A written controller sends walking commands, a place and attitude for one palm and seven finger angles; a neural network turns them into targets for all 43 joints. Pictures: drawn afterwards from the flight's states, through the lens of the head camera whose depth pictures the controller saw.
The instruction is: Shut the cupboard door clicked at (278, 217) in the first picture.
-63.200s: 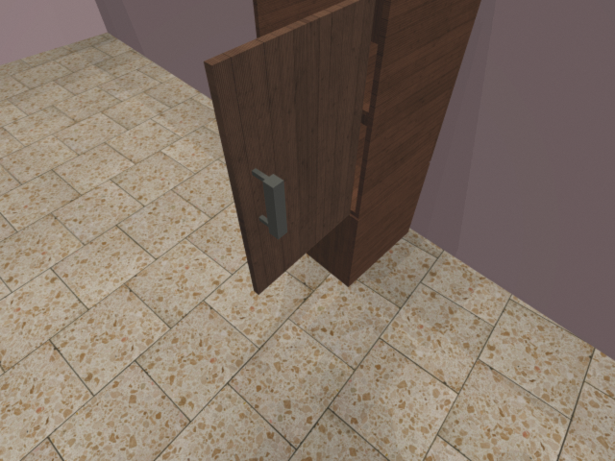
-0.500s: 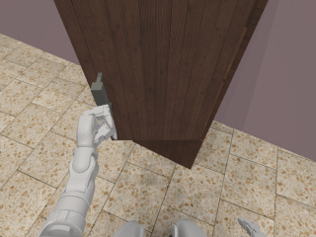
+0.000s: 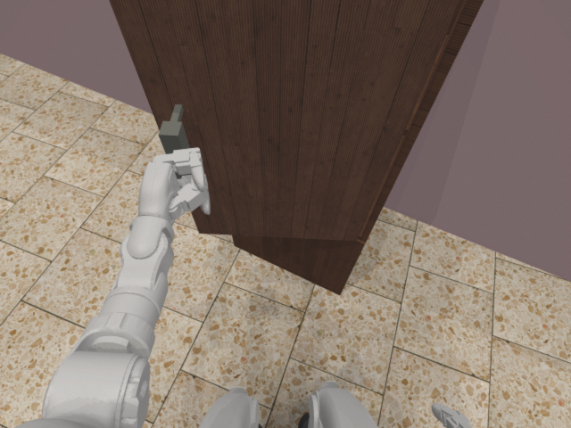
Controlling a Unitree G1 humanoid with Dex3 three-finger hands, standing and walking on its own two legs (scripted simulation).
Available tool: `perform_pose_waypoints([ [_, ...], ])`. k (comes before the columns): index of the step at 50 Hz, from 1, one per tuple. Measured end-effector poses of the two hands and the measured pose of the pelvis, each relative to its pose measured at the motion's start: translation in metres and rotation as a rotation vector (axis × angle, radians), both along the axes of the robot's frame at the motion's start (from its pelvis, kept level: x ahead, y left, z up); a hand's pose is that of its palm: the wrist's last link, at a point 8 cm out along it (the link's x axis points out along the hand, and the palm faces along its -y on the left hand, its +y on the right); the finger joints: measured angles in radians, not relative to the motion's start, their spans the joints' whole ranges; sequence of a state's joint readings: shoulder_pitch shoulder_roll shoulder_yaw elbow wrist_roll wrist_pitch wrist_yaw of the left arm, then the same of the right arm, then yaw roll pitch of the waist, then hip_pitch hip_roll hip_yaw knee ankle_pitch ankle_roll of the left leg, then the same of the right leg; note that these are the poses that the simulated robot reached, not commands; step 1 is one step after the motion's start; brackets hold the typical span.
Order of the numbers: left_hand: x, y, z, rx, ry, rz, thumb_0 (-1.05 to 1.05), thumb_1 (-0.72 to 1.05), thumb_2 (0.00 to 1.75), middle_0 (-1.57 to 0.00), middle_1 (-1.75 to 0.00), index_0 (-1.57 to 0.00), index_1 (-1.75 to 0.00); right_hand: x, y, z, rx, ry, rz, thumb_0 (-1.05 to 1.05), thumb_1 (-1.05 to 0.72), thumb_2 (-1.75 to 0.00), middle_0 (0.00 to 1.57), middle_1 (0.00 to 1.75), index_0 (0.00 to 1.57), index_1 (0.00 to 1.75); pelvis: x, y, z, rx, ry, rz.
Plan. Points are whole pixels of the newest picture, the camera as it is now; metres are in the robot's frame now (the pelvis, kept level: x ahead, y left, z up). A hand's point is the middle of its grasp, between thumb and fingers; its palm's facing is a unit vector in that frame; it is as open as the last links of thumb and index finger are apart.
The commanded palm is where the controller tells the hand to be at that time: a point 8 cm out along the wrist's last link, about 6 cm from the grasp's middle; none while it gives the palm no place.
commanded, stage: push the door shut along its arc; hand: left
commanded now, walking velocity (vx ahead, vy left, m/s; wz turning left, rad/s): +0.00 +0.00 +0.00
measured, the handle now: (185, 151) +0.51 +0.15 +0.05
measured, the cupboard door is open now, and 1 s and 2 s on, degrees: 24 11 0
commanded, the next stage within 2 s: pull the fist back off the door in 1.44 s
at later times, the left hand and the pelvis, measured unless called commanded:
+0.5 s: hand (227, 159) +0.49 +0.08 +0.06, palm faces -0.23 -0.97 -0.04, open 3.1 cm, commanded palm +0.48 +0.13 +0.06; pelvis +0.00 +0.01 -0.01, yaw -1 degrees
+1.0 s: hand (252, 134) +0.54 +0.05 +0.06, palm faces -0.33 -0.94 -0.05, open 3.1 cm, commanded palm +0.55 +0.09 +0.06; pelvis +0.00 +0.00 -0.02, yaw -2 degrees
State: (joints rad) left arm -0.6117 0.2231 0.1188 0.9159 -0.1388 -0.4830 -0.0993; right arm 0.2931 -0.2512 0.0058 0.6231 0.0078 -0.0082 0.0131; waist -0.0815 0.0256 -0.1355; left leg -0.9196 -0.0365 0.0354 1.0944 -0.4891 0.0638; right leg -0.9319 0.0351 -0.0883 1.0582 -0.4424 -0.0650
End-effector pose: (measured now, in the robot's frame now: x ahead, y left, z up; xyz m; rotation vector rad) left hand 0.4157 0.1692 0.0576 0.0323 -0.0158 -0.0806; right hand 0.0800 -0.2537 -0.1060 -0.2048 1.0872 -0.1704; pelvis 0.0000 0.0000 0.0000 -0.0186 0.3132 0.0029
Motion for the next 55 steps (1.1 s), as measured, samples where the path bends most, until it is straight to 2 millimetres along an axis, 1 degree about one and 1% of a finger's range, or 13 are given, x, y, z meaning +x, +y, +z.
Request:
perform_pose_waypoints([
  [10, 0.025, -0.007, -0.001, 0.002, 0.011, -0.056, 0.02, 0.9, 0.9, -1.32, -1.5, -1.3, -1.49, -0.046, -0.004, -0.004, -0.017, 0.115, -0.056, 0.01, -0.91, -0.9, 0.2, 0.3, 0.2, 0.3, -0.002, 0.005, -0.004, -0.005, 0.023, -0.004],
  [17, 0.044, -0.014, 0.0, 0.01, 0.014, -0.096, 0.02, 0.9, 0.9, -1.31, -1.5, -1.3, -1.49, -0.066, -0.003, -0.006, -0.026, 0.164, -0.083, 0.01, -0.91, -0.9, 0.2, 0.3, 0.2, 0.3, -0.003, 0.008, -0.007, -0.011, 0.045, -0.005],
  [22, 0.057, -0.021, 0.002, 0.008, 0.016, -0.127, 0.02, 0.9, 0.9, -1.3, -1.5, -1.3, -1.49, -0.075, -0.002, -0.007, -0.025, 0.185, -0.096, 0.01, -0.91, -0.9, 0.2, 0.3, 0.2, 0.3, -0.002, 0.009, -0.01, -0.013, 0.059, -0.008],
  [32, 0.081, -0.04, 0.005, 0.016, 0.026, -0.182, 0.02, 0.9, 0.9, -1.3, -1.5, -1.3, -1.49, -0.084, 0.001, -0.011, -0.015, 0.209, -0.115, 0.01, -0.91, -0.9, 0.2, 0.3, 0.2, 0.3, -0.002, 0.008, -0.015, -0.017, 0.085, -0.012],
  [44, 0.111, -0.06, 0.009, 0.022, 0.038, -0.239, 0.02, 0.9, 0.9, -1.3, -1.5, -1.3, -1.49, -0.103, -0.001, -0.013, -0.018, 0.261, -0.156, 0.01, -0.91, -0.9, 0.2, 0.3, 0.2, 0.3, 0.0, 0.004, -0.021, -0.019, 0.122, -0.022],
  [55, 0.131, -0.065, 0.008, 0.026, 0.065, -0.273, 0.0, 0.89, 0.93, -1.3, -1.5, -1.3, -1.49, -0.12, -0.007, -0.013, -0.039, 0.31, -0.166, 0.01, -0.91, -0.9, 0.2, 0.3, 0.2, 0.3, -0.002, -0.003, -0.027, -0.027, 0.151, -0.016],
])
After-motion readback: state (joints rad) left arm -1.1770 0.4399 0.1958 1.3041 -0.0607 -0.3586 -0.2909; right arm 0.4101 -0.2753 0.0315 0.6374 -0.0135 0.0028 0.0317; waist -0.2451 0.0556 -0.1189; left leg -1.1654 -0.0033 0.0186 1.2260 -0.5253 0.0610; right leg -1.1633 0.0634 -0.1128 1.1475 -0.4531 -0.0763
